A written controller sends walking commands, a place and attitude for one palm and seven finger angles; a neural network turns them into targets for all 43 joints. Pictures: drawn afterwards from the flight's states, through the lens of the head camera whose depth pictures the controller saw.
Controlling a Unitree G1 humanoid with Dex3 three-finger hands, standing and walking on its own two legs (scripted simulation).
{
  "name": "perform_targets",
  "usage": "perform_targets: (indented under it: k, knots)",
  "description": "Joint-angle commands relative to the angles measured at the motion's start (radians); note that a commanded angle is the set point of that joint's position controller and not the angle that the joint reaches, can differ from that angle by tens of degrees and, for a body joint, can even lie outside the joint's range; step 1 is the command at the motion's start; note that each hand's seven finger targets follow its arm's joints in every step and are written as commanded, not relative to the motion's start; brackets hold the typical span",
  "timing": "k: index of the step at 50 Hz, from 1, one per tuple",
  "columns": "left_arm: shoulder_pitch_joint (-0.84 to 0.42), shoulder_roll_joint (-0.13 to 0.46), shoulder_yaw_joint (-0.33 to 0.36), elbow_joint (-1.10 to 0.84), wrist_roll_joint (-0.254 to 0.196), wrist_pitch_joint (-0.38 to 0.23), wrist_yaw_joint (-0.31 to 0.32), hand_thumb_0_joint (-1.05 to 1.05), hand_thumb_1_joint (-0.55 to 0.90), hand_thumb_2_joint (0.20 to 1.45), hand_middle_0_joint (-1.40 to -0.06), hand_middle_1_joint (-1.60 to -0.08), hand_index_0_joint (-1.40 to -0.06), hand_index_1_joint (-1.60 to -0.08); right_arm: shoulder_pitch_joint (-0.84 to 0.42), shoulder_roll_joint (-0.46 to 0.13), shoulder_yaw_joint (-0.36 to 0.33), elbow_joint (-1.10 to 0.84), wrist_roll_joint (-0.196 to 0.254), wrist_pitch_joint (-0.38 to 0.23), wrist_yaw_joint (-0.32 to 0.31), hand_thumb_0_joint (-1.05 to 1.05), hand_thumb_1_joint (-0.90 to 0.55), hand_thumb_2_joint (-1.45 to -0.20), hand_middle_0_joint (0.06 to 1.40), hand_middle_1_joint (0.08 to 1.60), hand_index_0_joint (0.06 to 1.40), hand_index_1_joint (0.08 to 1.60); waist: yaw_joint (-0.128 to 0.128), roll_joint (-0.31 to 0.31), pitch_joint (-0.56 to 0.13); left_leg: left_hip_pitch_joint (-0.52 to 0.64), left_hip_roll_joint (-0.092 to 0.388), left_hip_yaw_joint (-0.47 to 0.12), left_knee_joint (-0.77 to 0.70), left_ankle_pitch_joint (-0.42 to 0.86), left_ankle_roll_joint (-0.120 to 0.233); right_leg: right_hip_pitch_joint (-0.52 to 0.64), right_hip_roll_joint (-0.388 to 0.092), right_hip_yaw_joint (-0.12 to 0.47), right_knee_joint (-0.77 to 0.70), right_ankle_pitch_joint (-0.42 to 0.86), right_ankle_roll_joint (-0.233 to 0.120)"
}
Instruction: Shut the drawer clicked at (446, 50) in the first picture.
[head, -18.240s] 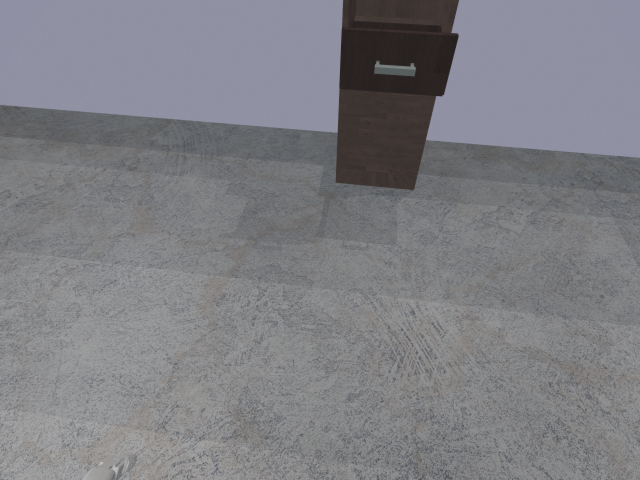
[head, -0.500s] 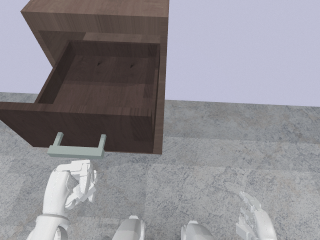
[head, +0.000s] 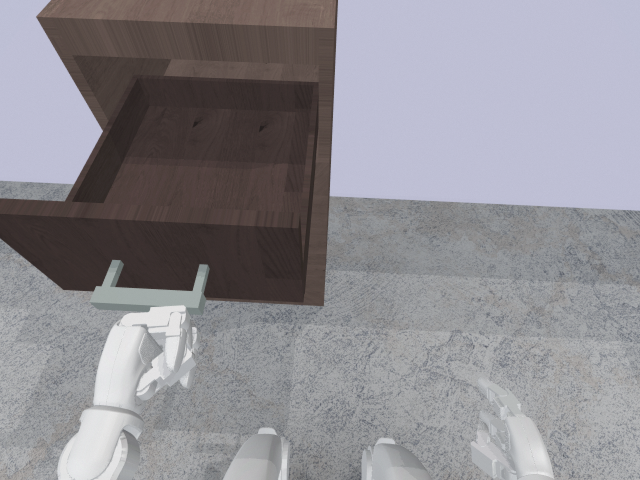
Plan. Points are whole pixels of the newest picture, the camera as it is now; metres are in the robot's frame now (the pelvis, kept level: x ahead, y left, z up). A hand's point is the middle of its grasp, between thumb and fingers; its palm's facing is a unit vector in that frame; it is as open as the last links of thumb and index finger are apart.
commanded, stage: push the drawer shut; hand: left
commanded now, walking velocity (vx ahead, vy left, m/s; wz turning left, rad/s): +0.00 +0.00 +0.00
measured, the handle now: (154, 285) +0.33 +0.21 +0.05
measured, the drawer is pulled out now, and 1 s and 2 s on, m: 0.28 0.18 0.06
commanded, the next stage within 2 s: none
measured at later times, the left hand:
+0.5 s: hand (197, 319) +0.29 +0.16 +0.04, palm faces -0.06 -1.00 -0.05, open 3.1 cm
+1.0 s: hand (201, 270) +0.36 +0.16 +0.04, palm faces -0.06 -1.00 -0.04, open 2.9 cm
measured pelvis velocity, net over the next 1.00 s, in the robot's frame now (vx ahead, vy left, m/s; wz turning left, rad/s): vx -0.02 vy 0.02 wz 0.00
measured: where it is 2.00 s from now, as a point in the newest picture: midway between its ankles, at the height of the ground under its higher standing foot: outside the picture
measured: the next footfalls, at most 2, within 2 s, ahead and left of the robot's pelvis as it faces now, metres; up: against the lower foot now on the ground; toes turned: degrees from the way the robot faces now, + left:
none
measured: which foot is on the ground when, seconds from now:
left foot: down 0.00-1.00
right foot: down 0.00-1.00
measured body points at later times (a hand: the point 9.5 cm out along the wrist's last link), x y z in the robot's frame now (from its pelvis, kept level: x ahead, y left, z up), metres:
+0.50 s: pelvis -0.02 +0.00 +0.00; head +0.07 +0.00 +0.44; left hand +0.29 +0.21 +0.05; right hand +0.15 -0.24 -0.10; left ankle +0.02 +0.11 -0.64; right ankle +0.01 -0.09 -0.64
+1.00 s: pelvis -0.02 +0.02 +0.01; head +0.08 +0.02 +0.45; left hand +0.36 +0.22 +0.05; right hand +0.10 -0.24 -0.10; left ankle +0.02 +0.11 -0.64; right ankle +0.01 -0.09 -0.64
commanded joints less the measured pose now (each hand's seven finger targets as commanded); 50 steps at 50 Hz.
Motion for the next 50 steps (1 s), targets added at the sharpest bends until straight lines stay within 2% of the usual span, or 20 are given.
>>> perform_targets:
  k: [1, 3, 8, 11, 13, 14, 15, 17, 27, 28, 29, 30, 36, 38, 39, 43, 46, 47, 48, 50]
  knots:
    - [-0.102, 0.098, 0.067, -0.226, -0.017, -0.062, 0.013, 0.000, 0.900, 0.900, -1.400, -1.600, -1.400, -1.600, -0.015, -0.126, -0.056, -0.143, 0.001, -0.055, -0.006, 0.000, -0.900, -0.900, 0.200, 0.300, 0.200, 0.300, -0.010, 0.005, -0.278, 0.208, -0.016, -0.022, -0.171, 0.269, 0.019, 0.197, 0.006, 0.088, -0.199, 0.273, 0.030]
    - [-0.150, 0.116, 0.085, -0.198, -0.012, -0.059, 0.027, 0.000, 0.900, 0.900, -1.400, -1.600, -1.400, -1.600, -0.013, -0.130, -0.055, -0.134, -0.001, -0.053, -0.008, 0.000, -0.900, -0.900, 0.200, 0.300, 0.200, 0.300, -0.020, -0.030, -0.268, 0.184, -0.013, -0.024, -0.167, 0.267, 0.022, 0.196, 0.009, 0.090, -0.197, 0.272, 0.033]
    - [-0.336, 0.099, 0.049, -0.143, 0.006, -0.079, 0.042, 0.000, 0.900, 0.900, -1.400, -1.600, -1.400, -1.600, -0.017, -0.136, -0.051, -0.099, -0.002, -0.056, -0.011, 0.000, -0.900, -0.900, 0.200, 0.300, 0.200, 0.300, -0.060, -0.029, -0.206, 0.168, -0.009, -0.036, -0.161, 0.181, 0.023, 0.104, 0.009, 0.086, -0.205, 0.161, 0.032]
    - [-0.392, 0.104, 0.049, -0.119, 0.007, -0.087, 0.039, 0.000, 0.900, 0.900, -1.400, -1.600, -1.400, -1.600, -0.017, -0.139, -0.053, -0.081, -0.002, -0.061, -0.012, 0.000, -0.900, -0.900, 0.200, 0.300, 0.200, 0.300, -0.055, 0.002, -0.246, 0.190, -0.011, -0.037, -0.163, 0.170, 0.022, 0.102, 0.006, 0.091, -0.205, 0.150, 0.029]
    - [-0.445, 0.121, 0.052, -0.115, 0.006, -0.085, 0.035, 0.000, 0.900, 0.900, -1.400, -1.600, -1.400, -1.600, -0.021, -0.143, -0.053, -0.075, 0.001, -0.063, -0.015, 0.000, -0.900, -0.900, 0.200, 0.300, 0.200, 0.300, -0.061, -0.010, -0.271, 0.194, -0.011, -0.040, -0.163, 0.164, 0.026, 0.108, 0.005, 0.095, -0.207, 0.143, 0.030]
    - [-0.471, 0.104, 0.036, -0.106, 0.006, -0.082, 0.030, 0.000, 0.900, 0.900, -1.400, -1.600, -1.400, -1.600, -0.021, -0.142, -0.051, -0.068, 0.001, -0.062, -0.016, 0.000, -0.900, -0.900, 0.200, 0.300, 0.200, 0.300, -0.062, -0.001, -0.286, 0.207, -0.012, -0.039, -0.166, 0.167, 0.026, 0.113, 0.004, 0.096, -0.208, 0.150, 0.031]
    - [-0.484, 0.127, 0.056, -0.096, 0.005, -0.077, 0.029, 0.000, 0.900, 0.900, -1.400, -1.600, -1.400, -1.600, -0.019, -0.145, -0.052, -0.063, 0.002, -0.062, -0.017, 0.000, -0.900, -0.900, 0.200, 0.300, 0.200, 0.300, -0.055, 0.006, -0.291, 0.213, -0.012, -0.041, -0.173, 0.169, 0.023, 0.119, 0.004, 0.095, -0.209, 0.153, 0.029]
    - [-0.530, 0.110, 0.032, -0.093, 0.004, -0.065, 0.026, 0.000, 0.900, 0.900, -1.400, -1.600, -1.400, -1.600, -0.023, -0.142, -0.049, -0.060, 0.005, -0.062, -0.017, 0.000, -0.900, -0.900, 0.200, 0.300, 0.200, 0.300, -0.057, 0.026, -0.309, 0.225, -0.014, -0.041, -0.178, 0.168, 0.024, 0.125, 0.001, 0.095, -0.212, 0.154, 0.030]
    - [-0.680, 0.143, 0.093, 0.086, -0.006, -0.046, 0.051, 0.000, 0.900, 0.900, -1.400, -1.600, -1.400, -1.600, -0.021, -0.142, -0.042, -0.036, 0.007, -0.051, -0.020, 0.000, -0.900, -0.900, 0.200, 0.300, 0.200, 0.300, -0.055, -0.047, -0.262, 0.170, -0.017, -0.028, -0.196, 0.097, 0.022, 0.152, -0.001, 0.119, -0.258, 0.073, 0.035]
    - [-0.695, 0.174, 0.117, 0.107, 0.000, -0.050, 0.054, 0.000, 0.900, 0.900, -1.400, -1.600, -1.400, -1.600, -0.018, -0.147, -0.041, -0.030, 0.007, -0.049, -0.020, 0.000, -0.900, -0.900, 0.200, 0.300, 0.200, 0.300, -0.054, -0.046, -0.258, 0.163, -0.016, -0.029, -0.197, 0.099, 0.023, 0.149, 0.001, 0.117, -0.253, 0.074, 0.033]
    - [-0.721, 0.141, 0.090, 0.114, -0.002, -0.055, 0.051, 0.000, 0.900, 0.900, -1.400, -1.600, -1.400, -1.600, -0.021, -0.141, -0.038, -0.033, 0.006, -0.048, -0.018, 0.000, -0.900, -0.900, 0.200, 0.300, 0.200, 0.300, -0.054, -0.022, -0.260, 0.171, -0.020, -0.028, -0.201, 0.100, 0.022, 0.149, -0.001, 0.119, -0.254, 0.079, 0.032]
    - [-0.739, 0.164, 0.114, 0.122, -0.001, -0.059, 0.053, 0.000, 0.900, 0.900, -1.400, -1.600, -1.400, -1.600, -0.015, -0.144, -0.041, -0.028, 0.006, -0.047, -0.017, 0.000, -0.900, -0.900, 0.200, 0.300, 0.200, 0.300, -0.050, -0.021, -0.267, 0.180, -0.017, -0.031, -0.206, 0.105, 0.018, 0.149, -0.001, 0.112, -0.247, 0.087, 0.030]
    - [-0.849, 0.145, 0.089, 0.192, 0.004, -0.068, 0.049, 0.000, 0.900, 0.900, -1.400, -1.600, -1.400, -1.600, -0.002, -0.149, -0.040, -0.017, 0.007, -0.038, -0.012, 0.000, -0.900, -0.900, 0.200, 0.300, 0.200, 0.300, -0.064, 0.010, -0.269, 0.207, -0.017, -0.037, -0.220, 0.092, 0.016, 0.119, 0.000, 0.104, -0.241, 0.093, 0.029]
    - [-0.864, 0.168, 0.113, 0.213, 0.007, -0.072, 0.052, 0.000, 0.900, 0.900, -1.400, -1.600, -1.400, -1.600, 0.013, -0.156, -0.045, -0.008, 0.004, -0.034, -0.013, 0.000, -0.900, -0.900, 0.200, 0.300, 0.200, 0.300, -0.067, -0.010, -0.297, 0.223, -0.013, -0.042, -0.218, 0.121, 0.018, 0.119, 0.003, 0.098, -0.234, 0.121, 0.029]
    - [-0.857, 0.154, 0.109, 0.238, 0.007, -0.070, 0.050, 0.000, 0.900, 0.900, -1.400, -1.600, -1.400, -1.600, 0.014, -0.155, -0.046, -0.009, 0.004, -0.031, -0.011, 0.000, -0.900, -0.900, 0.200, 0.300, 0.200, 0.300, -0.063, -0.016, -0.297, 0.223, -0.014, -0.041, -0.220, 0.127, 0.016, 0.123, 0.003, 0.098, -0.236, 0.126, 0.030]
    - [-0.957, 0.160, 0.102, 0.267, 0.012, -0.076, 0.053, 0.000, 0.900, 0.900, -1.400, -1.600, -1.400, -1.600, 0.030, -0.161, -0.047, 0.008, 0.003, -0.024, -0.012, 0.000, -0.900, -0.900, 0.200, 0.300, 0.200, 0.300, -0.080, -0.001, -0.315, 0.247, -0.010, -0.050, -0.222, 0.129, 0.015, 0.093, 0.003, 0.090, -0.225, 0.134, 0.030]
    - [-0.986, 0.185, 0.130, 0.308, 0.016, -0.082, 0.055, 0.000, 0.900, 0.900, -1.400, -1.600, -1.400, -1.600, 0.041, -0.161, -0.049, 0.015, 0.002, -0.014, -0.011, 0.000, -0.900, -0.900, 0.200, 0.300, 0.200, 0.300, -0.071, -0.012, -0.330, 0.247, -0.010, -0.047, -0.223, 0.151, 0.013, 0.115, 0.003, 0.094, -0.227, 0.150, 0.029]
    - [-0.999, 0.170, 0.116, 0.303, 0.019, -0.085, 0.054, 0.000, 0.900, 0.900, -1.400, -1.600, -1.400, -1.600, 0.044, -0.159, -0.050, 0.016, 0.001, -0.014, -0.009, 0.000, -0.900, -0.900, 0.200, 0.300, 0.200, 0.300, -0.070, 0.020, -0.345, 0.270, -0.011, -0.047, -0.224, 0.169, 0.010, 0.109, 0.002, 0.092, -0.224, 0.165, 0.027]
    - [-0.997, 0.181, 0.130, 0.309, 0.021, -0.087, 0.059, 0.000, 0.900, 0.900, -1.400, -1.600, -1.400, -1.600, 0.054, -0.164, -0.053, 0.018, -0.001, -0.011, -0.008, 0.000, -0.900, -0.900, 0.200, 0.300, 0.200, 0.300, -0.068, 0.019, -0.359, 0.294, -0.006, -0.058, -0.226, 0.195, 0.009, 0.096, 0.005, 0.081, -0.213, 0.181, 0.024]
    - [-1.030, 0.154, 0.107, 0.329, 0.024, -0.087, 0.061, 0.000, 0.900, 0.900, -1.400, -1.600, -1.400, -1.600, 0.061, -0.162, -0.054, 0.026, -0.002, -0.005, -0.003, 0.000, -0.900, -0.900, 0.200, 0.300, 0.200, 0.300, -0.077, 0.022, -0.356, 0.314, -0.003, -0.062, -0.229, 0.206, 0.004, 0.082, 0.005, 0.078, -0.214, 0.190, 0.025]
